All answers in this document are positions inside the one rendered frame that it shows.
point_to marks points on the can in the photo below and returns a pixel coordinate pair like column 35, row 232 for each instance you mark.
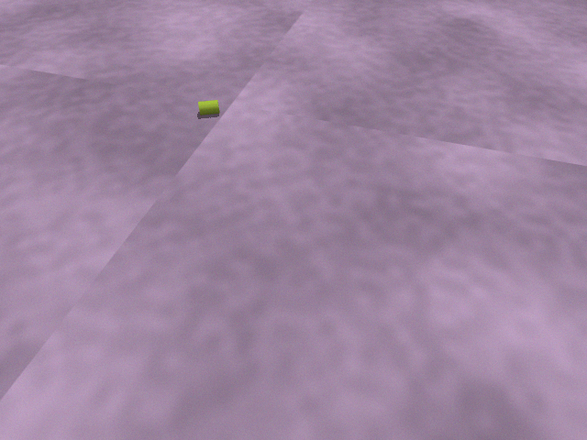
column 208, row 107

